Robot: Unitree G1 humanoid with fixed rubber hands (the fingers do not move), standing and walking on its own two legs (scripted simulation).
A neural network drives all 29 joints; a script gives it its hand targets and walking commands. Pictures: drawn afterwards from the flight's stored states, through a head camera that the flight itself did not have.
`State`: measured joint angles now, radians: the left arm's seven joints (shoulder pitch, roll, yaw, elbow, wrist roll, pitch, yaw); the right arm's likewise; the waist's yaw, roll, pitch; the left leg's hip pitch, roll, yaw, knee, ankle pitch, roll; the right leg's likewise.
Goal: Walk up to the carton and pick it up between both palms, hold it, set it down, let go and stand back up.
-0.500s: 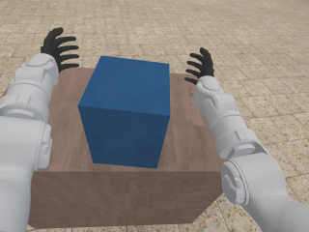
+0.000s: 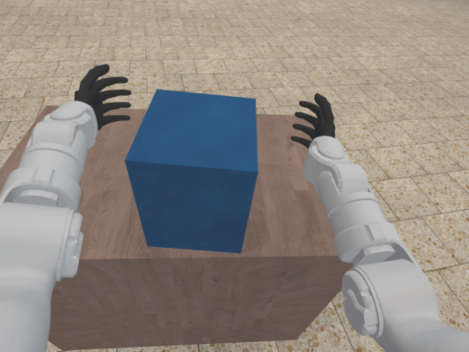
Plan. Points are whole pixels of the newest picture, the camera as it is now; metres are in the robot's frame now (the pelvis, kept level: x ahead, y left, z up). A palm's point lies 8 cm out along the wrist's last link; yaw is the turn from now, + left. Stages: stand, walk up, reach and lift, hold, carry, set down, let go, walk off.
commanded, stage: set down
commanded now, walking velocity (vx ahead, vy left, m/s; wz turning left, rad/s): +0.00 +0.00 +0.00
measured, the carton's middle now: (200, 174) +0.47 -0.01 +0.05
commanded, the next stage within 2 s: none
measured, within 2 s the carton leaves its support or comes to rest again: neither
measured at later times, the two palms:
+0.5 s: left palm (71, 165) +0.43 +0.20 +0.14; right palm (309, 185) +0.35 -0.18 +0.12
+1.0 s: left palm (50, 215) +0.37 +0.23 +0.10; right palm (312, 219) +0.30 -0.17 +0.09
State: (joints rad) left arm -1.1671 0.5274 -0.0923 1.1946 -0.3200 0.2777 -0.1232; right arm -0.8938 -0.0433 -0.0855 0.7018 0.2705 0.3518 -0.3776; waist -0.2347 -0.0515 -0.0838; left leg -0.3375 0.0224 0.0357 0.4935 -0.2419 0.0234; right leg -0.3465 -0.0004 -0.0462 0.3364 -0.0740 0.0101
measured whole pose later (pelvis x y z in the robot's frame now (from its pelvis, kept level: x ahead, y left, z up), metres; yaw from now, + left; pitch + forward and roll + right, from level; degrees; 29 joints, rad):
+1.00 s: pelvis +0.02 +0.00 +0.00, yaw -1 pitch -5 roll -2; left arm -0.36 0.46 0.07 0.38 -0.24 0.33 -0.22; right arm -0.17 0.00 -0.01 0.09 0.21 0.32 -0.40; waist -0.05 -0.02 0.08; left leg -0.08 0.02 0.05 0.45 -0.28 0.03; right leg -0.13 0.00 -0.02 0.34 -0.13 0.02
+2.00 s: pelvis +0.03 +0.00 +0.00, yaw +0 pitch -7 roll -2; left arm 0.22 0.44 -0.01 0.14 -0.27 0.03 -0.18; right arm 0.35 0.00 0.07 0.06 0.15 -0.03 -0.28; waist 0.08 0.00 0.14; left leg -0.04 0.03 0.03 0.51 -0.34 0.02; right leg -0.08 0.01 -0.03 0.40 -0.19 0.01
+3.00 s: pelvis +0.03 -0.03 +0.00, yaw +1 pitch -7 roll +0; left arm 0.18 0.23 -0.01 0.49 -0.03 0.12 -0.03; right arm 0.20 -0.10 -0.04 0.59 -0.04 -0.11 -0.05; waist 0.04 0.01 0.12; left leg -0.03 0.03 0.01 0.42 -0.27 -0.02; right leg -0.11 0.01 -0.05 0.44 -0.21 -0.03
